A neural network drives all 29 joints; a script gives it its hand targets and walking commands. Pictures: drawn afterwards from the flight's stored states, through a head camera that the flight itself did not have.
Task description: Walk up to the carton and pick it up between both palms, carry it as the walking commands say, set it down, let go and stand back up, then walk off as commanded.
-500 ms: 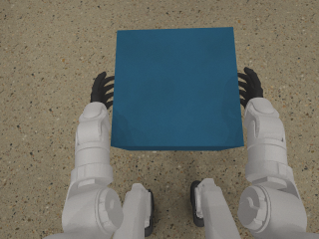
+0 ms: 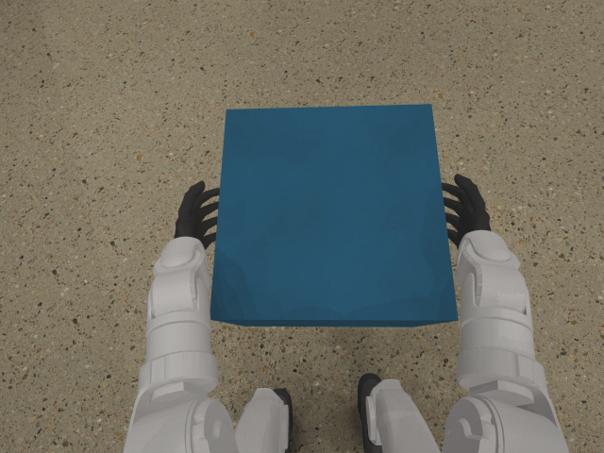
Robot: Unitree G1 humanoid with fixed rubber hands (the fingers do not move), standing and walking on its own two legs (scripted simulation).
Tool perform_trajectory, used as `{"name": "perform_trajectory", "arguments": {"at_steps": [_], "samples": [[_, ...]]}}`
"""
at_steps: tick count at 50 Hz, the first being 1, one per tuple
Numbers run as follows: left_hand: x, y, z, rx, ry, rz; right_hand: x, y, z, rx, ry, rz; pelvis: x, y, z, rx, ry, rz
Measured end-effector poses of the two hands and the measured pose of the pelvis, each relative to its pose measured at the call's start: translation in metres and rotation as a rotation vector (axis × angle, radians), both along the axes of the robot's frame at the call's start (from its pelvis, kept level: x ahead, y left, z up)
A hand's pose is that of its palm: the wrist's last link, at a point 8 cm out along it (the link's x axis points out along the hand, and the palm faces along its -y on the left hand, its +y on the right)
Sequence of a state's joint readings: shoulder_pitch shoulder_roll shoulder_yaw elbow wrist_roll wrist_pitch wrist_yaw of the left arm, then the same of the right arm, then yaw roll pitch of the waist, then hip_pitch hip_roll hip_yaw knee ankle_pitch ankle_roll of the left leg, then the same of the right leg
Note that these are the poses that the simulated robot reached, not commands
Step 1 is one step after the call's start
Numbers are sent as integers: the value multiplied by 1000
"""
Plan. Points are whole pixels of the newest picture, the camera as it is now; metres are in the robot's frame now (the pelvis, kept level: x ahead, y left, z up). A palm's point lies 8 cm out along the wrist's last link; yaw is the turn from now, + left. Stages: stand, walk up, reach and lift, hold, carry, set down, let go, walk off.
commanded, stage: reach and lift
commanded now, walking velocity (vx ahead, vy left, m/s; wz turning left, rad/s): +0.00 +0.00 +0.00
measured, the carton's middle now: (327, 227) +0.43 -0.02 -0.12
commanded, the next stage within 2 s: none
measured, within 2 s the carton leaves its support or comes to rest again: neither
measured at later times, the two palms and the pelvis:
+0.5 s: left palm (169, 239) +0.38 +0.17 +0.03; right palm (500, 232) +0.37 -0.20 +0.03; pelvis +0.02 +0.00 +0.05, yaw +0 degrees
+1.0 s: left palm (138, 239) +0.35 +0.17 +0.10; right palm (543, 228) +0.34 -0.20 +0.10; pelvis +0.04 +0.00 +0.08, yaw +0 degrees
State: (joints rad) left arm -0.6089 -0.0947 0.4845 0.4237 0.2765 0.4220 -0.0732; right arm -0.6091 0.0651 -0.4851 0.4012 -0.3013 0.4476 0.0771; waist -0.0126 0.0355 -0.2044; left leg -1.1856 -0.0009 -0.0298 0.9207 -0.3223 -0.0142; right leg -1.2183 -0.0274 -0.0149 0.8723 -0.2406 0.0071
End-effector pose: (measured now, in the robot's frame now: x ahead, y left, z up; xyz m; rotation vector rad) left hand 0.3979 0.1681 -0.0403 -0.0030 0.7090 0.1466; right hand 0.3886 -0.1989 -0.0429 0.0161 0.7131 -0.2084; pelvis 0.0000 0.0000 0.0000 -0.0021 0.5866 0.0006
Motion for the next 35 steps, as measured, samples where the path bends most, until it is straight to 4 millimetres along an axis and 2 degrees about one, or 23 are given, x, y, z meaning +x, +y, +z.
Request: {"name": "perform_trajectory", "arguments": {"at_steps": [17, 35], "samples": [[-16, 2, 48, 0, 0, -28, -16, -2, 46, 15, -2, 27, 13, -3, 41, 4, -129, -6], [-34, 2, 98, 19, -21, -28, -34, 1, 101, -18, -34, 11, 30, -2, 69, 3, -323, -11]]}}
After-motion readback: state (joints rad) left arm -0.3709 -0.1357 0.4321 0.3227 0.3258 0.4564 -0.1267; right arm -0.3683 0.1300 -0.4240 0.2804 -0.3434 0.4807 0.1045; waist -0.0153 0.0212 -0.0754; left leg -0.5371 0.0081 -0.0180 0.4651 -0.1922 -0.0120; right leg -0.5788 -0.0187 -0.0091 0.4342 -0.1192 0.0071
